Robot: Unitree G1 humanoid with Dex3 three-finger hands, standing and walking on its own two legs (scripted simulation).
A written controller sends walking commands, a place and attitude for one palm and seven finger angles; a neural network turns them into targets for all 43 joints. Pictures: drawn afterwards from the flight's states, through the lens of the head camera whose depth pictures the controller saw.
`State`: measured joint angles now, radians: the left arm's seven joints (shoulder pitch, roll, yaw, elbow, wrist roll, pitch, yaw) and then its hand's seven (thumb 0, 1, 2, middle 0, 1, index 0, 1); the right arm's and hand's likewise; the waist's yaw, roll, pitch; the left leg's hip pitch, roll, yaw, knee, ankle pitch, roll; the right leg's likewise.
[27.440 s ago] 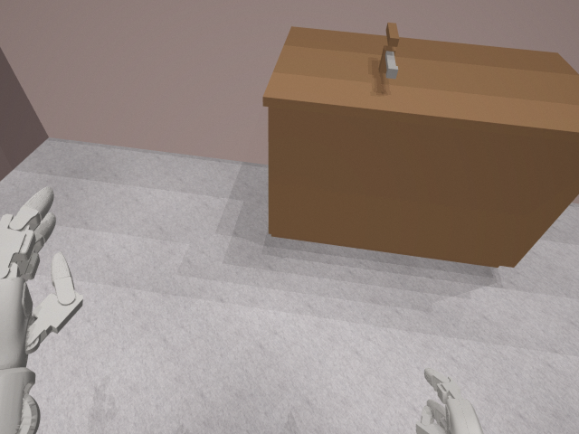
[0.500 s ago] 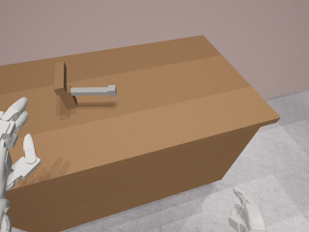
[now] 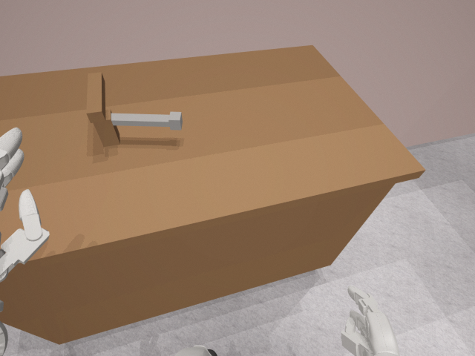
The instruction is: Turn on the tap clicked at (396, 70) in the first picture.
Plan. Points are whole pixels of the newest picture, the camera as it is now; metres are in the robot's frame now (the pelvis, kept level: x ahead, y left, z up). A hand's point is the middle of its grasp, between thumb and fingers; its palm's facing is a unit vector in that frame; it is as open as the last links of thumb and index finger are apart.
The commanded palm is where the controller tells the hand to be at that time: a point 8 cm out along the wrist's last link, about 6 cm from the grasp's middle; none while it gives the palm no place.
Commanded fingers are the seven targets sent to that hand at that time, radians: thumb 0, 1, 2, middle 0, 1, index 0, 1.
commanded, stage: step back with the hand held close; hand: left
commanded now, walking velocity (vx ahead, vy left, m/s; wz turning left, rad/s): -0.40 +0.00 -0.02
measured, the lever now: (175, 120) +0.56 +0.18 +0.05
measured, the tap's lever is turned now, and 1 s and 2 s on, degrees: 75 75 75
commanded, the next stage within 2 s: stop stepping back and stand still in 0.50 s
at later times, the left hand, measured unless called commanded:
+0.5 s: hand (11, 317) +0.13 +0.23 +0.18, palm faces +0.36 -0.84 -0.40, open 7.5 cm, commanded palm +0.08 +0.27 +0.19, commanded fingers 0.00 0.90 0.90 -0.20 -0.30 -0.20 -0.30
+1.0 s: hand out of the picture -0.01 +0.24 +0.17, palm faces +0.46 -0.82 -0.34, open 7.5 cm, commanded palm -0.07 +0.28 +0.19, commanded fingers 0.00 0.90 0.90 -0.20 -0.30 -0.20 -0.30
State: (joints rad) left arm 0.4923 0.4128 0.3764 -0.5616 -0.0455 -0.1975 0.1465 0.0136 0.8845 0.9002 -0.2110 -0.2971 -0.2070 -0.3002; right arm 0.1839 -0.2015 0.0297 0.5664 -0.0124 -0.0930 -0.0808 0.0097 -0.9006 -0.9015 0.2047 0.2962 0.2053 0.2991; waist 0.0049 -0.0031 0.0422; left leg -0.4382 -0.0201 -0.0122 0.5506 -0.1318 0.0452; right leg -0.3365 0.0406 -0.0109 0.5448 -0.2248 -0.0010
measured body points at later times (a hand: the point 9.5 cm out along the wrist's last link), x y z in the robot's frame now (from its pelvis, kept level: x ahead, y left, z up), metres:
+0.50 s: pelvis -0.09 -0.01 +0.00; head -0.05 +0.01 +0.45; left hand +0.11 +0.27 +0.20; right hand +0.10 -0.21 -0.08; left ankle +0.01 +0.12 -0.73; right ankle -0.07 -0.13 -0.73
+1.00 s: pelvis -0.21 -0.01 -0.01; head -0.22 +0.00 +0.44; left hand -0.04 +0.28 +0.19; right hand -0.06 -0.25 -0.10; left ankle -0.20 +0.12 -0.69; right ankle -0.11 -0.11 -0.73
